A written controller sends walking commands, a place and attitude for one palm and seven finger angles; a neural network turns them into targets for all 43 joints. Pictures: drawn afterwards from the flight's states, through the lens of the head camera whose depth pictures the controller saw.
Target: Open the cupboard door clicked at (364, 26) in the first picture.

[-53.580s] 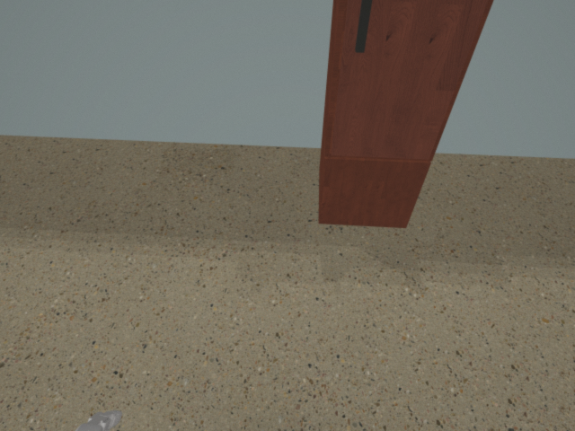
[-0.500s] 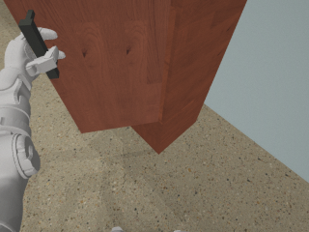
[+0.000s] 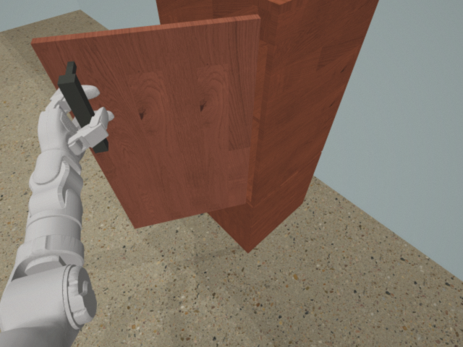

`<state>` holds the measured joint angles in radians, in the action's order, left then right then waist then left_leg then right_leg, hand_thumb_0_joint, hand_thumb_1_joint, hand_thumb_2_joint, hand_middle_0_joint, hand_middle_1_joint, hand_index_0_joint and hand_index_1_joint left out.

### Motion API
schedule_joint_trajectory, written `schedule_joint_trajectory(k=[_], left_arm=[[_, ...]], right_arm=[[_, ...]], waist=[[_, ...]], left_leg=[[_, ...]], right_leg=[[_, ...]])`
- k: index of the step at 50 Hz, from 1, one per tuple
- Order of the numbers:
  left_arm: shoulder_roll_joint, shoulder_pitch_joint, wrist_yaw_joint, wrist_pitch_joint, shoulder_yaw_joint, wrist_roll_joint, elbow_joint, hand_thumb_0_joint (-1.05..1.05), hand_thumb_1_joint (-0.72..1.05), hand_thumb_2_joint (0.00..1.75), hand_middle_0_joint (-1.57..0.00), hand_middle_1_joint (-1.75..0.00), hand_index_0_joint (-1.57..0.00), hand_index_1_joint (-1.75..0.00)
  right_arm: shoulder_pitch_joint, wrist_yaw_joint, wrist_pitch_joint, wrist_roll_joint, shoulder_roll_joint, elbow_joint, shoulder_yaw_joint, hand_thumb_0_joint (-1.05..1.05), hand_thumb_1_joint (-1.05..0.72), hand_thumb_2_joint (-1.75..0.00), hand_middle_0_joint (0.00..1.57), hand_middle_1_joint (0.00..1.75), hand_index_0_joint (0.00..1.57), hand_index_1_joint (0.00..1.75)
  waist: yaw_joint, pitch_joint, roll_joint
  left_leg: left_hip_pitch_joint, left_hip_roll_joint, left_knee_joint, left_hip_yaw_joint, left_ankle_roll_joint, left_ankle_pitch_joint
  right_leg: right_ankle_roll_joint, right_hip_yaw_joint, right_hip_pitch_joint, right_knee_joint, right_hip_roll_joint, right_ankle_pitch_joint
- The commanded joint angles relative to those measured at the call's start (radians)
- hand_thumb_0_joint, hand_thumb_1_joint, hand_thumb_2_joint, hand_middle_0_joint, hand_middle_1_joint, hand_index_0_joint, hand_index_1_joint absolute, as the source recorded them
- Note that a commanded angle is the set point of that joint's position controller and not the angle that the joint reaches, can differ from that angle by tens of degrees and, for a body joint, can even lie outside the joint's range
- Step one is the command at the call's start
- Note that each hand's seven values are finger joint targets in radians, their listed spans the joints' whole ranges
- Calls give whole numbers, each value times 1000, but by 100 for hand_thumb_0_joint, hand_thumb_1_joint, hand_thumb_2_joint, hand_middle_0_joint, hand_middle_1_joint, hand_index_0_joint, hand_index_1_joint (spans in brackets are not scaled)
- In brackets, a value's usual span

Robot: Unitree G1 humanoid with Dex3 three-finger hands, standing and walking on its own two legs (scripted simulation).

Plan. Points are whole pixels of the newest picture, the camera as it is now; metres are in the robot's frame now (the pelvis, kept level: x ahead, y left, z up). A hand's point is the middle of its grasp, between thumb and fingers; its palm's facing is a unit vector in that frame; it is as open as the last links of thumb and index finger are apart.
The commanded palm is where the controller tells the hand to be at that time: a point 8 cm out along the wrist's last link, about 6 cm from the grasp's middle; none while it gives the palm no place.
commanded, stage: pull the door open along its arc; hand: left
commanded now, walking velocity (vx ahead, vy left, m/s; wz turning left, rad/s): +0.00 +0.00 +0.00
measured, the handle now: (87, 109) +0.50 +0.23 +0.16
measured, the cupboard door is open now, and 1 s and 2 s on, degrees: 62 95 97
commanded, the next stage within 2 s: open thumb and fingers to let go in 0.60 s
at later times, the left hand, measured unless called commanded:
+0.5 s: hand (143, 180) +0.34 +0.12 +0.15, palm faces +0.38 -0.92 +0.03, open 5.8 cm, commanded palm +0.27 +0.16 +0.15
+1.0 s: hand (163, 188) +0.32 +0.08 +0.16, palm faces +0.39 -0.92 +0.03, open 8.0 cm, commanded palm +0.27 +0.12 +0.15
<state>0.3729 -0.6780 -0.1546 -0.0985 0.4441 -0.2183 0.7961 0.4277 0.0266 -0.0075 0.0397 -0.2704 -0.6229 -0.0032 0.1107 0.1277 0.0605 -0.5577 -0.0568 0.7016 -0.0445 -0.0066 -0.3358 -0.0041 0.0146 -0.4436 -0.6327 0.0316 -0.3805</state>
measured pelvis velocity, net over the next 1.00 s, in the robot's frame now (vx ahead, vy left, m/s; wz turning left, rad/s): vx -0.02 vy -0.05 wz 0.09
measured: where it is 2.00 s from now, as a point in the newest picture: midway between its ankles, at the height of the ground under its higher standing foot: outside the picture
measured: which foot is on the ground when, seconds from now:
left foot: down 0.00-1.00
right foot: down 0.00-1.00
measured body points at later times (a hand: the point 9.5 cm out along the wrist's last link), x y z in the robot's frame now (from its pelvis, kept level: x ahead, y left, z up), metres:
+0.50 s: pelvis +0.01 -0.04 +0.01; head -0.01 -0.06 +0.46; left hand +0.31 +0.16 +0.15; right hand +0.21 -0.25 -0.07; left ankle +0.00 +0.11 -0.72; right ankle -0.05 -0.13 -0.72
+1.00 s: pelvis -0.02 -0.05 +0.01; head -0.04 -0.09 +0.46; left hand +0.29 +0.13 +0.16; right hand +0.19 -0.25 -0.09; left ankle +0.00 +0.11 -0.72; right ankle -0.05 -0.13 -0.72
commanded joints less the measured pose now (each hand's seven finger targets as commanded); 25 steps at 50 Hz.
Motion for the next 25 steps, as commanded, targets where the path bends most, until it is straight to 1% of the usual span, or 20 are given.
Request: schedule_joint_trajectory(k=[1, 2, 3, 4, 5, 6, 7, 8, 10, 11, 12, 14, 15, 16, 17, 18, 20, 21, 24, 25], left_arm=[[198, -84, 254, 30, 69, 34, -437, 0, 90, 90, -40, -135, -40, -135], [147, -57, 300, 54, 39, 57, -489, 0, 90, 90, -40, -135, -40, -135], [105, -36, 342, 76, 9, 79, -560, 0, 90, 90, -40, -135, -40, -135], [69, -19, 386, 100, -6, 93, -607, 0, 90, 90, -40, -135, -40, -135], [24, 17, 425, 125, -41, 115, -655, 0, 90, 90, -40, -135, -40, -135], [-9, 54, 462, 147, -51, 119, -654, 0, 90, 90, -40, -135, -40, -135], [-32, 68, 479, 166, -73, 123, -671, 0, 90, 90, -40, -135, -40, -135], [-46, 61, 488, 180, -90, 127, -697, 0, 90, 90, -40, -135, -40, -135], [-74, 52, 494, 196, -129, 135, -753, 0, 90, 90, -40, -135, -40, -135], [-70, 56, 496, 200, -138, 144, -776, 0, 90, 90, -40, -135, -40, -135], [-100, 69, 492, 205, -169, 147, -805, 0, 90, 90, -40, -135, -40, -135], [-143, 99, 485, 212, -216, 149, -850, 0, 90, 90, -40, -135, -40, -135], [-168, 125, 481, 218, -238, 144, -860, 0, 90, 90, -40, -135, -40, -135], [-162, 140, 480, 221, -240, 143, -873, 0, 90, 90, -40, -135, -40, -135], [-177, 154, 476, 225, -255, 137, -892, 0, 90, 90, -40, -135, -40, -135], [-200, 177, 473, 227, -274, 130, -921, 0, 90, 90, -40, -135, -40, -135], [-231, 216, 472, 227, -306, 127, -990, 0, 90, 90, -40, -135, -40, -135], [-245, 265, 473, 230, -325, 129, -1000, 0, 90, 90, -40, -135, -40, -135], [-302, 357, 479, 235, -382, 124, -1099, 0, 90, 90, -40, -135, -40, -135], [-304, 377, 486, 236, -389, 127, -1124, 0, 90, 90, -40, -135, -40, -135]], right_arm=[[-57, -21, 49, -10, -113, 147, -49, 0, -90, -90, 20, 30, 20, 30], [-81, -27, 48, -10, -101, 148, -49, 0, -90, -90, 20, 30, 20, 30], [-95, -33, 46, -13, -95, 153, -49, 0, -90, -90, 20, 30, 20, 30], [-114, -34, 43, -14, -88, 152, -50, 0, -90, -90, 20, 30, 20, 30], [-136, -36, 39, -17, -82, 157, -49, 0, -90, -90, 20, 30, 20, 30], [-150, -32, 35, -20, -81, 152, -48, 0, -90, -90, 20, 30, 20, 30], [-168, -27, 27, -19, -84, 151, -46, 0, -90, -90, 20, 30, 20, 30], [-184, -21, 19, -20, -83, 154, -45, 0, -90, -90, 20, 30, 20, 30], [-221, -3, 7, -23, -75, 157, -39, 0, -90, -90, 20, 30, 20, 30], [-233, 5, 0, -25, -74, 156, -37, 0, -90, -90, 20, 30, 20, 30], [-258, 10, -4, -26, -63, 162, -32, 0, -90, -90, 20, 30, 20, 30], [-287, 16, -9, -29, -50, 164, -23, 0, -90, -90, 20, 30, 20, 30], [-300, 18, -11, -29, -44, 167, -17, 0, -90, -90, 20, 30, 20, 30], [-310, 22, -15, -31, -47, 165, -15, 0, -90, -90, 20, 30, 20, 30], [-327, 23, -17, -30, -40, 169, -12, 0, -90, -90, 20, 30, 20, 30], [-339, 25, -17, -32, -36, 174, -9, 0, -90, -90, 20, 30, 20, 30], [-360, 25, -17, -34, -28, 179, -6, 0, -90, -90, 20, 30, 20, 30], [-367, 25, -18, -36, -29, 182, -5, 0, -90, -90, 20, 30, 20, 30], [-391, 19, -15, -38, -17, 196, -1, 0, -90, -90, 20, 30, 20, 30], [-394, 19, -15, -40, -17, 195, -1, 0, -90, -90, 20, 30, 20, 30]], waist=[[-142, 308, -23], [-135, 298, 0], [-138, 315, -1], [-134, 313, -18], [-138, 310, -13], [-129, 281, -80], [-120, 250, -105], [-112, 241, -133], [-107, 225, -147], [-111, 225, -150], [-116, 215, -101], [-122, 205, -77], [-127, 185, -76], [-125, 175, -96], [-129, 159, -82], [-130, 159, -88], [-137, 170, -74], [-139, 158, -103], [-146, 150, -101], [-144, 147, -123]], left_leg=[[281, 48, -51, 26, -18, 516], [300, 43, -54, 21, -15, 545], [313, 43, -54, 19, -13, 566], [328, 39, -55, 20, -11, 580], [332, 38, -61, 18, -8, 574], [320, 38, -65, 20, -10, 540], [311, 37, -79, 20, -8, 501], [312, 39, -87, 18, -9, 462], [324, 43, -100, 12, -10, 423], [336, 44, -104, 13, -12, 416], [349, 47, -111, 8, -11, 415], [377, 51, -115, 7, -9, 417], [381, 53, -121, 9, -8, 414], [384, 54, -120, 9, -10, 403], [383, 55, -128, 10, -8, 398], [394, 59, -129, 7, -8, 396], [412, 61, -133, 8, -5, 409], [411, 61, -132, 11, -7, 405], [423, 65, -143, 11, -4, 398], [425, 65, -146, 14, -4, 397]], right_leg=[[8, -84, 158, 37, 32, 531], [8, -83, 154, 35, 28, 552], [8, -85, 167, 33, 26, 566], [8, -86, 174, 35, 25, 578], [9, -86, 183, 37, 23, 574], [9, -89, 193, 48, 25, 574], [7, -86, 197, 55, 22, 575], [6, -82, 207, 65, 19, 570], [5, -71, 224, 82, 10, 565], [6, -66, 234, 90, 7, 557], [9, -63, 235, 91, 0, 559], [12, -61, 239, 99, -5, 563], [13, -62, 245, 105, -7, 562], [10, -58, 251, 118, -9, 569], [10, -56, 257, 120, -15, 571], [5, -54, 266, 125, -19, 594], [4, -53, 286, 123, -25, 628], [1, -54, 297, 130, -26, 636], [-8, -52, 314, 131, -38, 678], [-10, -54, 319, 132, -39, 685]])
